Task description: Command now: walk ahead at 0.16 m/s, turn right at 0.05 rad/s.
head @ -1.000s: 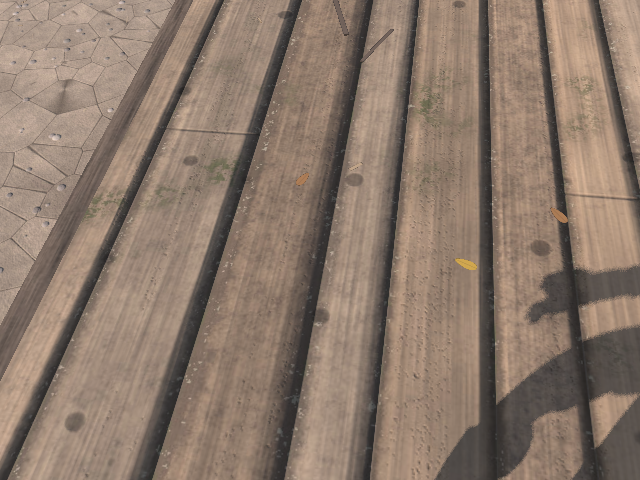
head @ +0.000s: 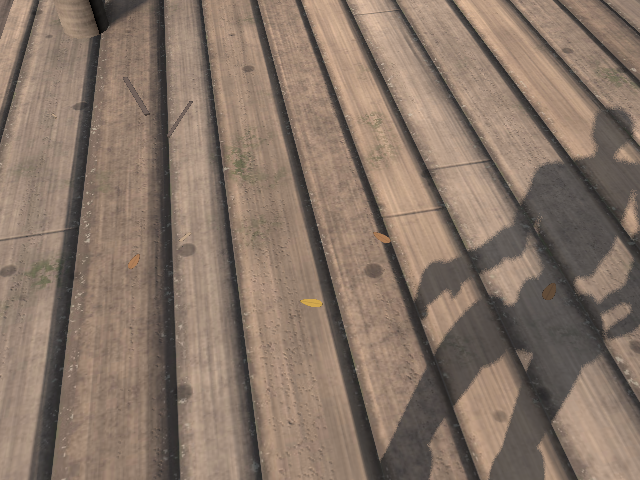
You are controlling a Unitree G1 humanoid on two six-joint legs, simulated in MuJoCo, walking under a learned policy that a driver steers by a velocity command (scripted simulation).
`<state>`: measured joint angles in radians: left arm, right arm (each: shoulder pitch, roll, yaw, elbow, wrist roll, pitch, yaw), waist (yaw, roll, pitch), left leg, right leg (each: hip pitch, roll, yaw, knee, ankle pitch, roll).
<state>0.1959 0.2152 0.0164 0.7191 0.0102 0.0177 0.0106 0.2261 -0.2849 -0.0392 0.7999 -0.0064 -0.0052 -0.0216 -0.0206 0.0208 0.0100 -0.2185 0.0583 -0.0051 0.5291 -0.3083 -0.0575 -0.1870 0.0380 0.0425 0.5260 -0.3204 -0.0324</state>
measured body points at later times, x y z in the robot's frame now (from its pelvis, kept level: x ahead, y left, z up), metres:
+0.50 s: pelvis +0.15 +0.07 +0.01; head +0.17 +0.09 +0.46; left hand +0.32 +0.33 -0.09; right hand +0.15 -0.20 -0.11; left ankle +0.07 +0.14 -0.73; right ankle +0.27 -0.11 -0.66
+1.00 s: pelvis +0.44 +0.03 +0.01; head +0.46 +0.03 +0.46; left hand +0.49 +0.31 -0.11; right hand +0.59 -0.24 -0.10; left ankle +0.52 +0.21 -0.66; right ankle +0.44 -0.05 -0.73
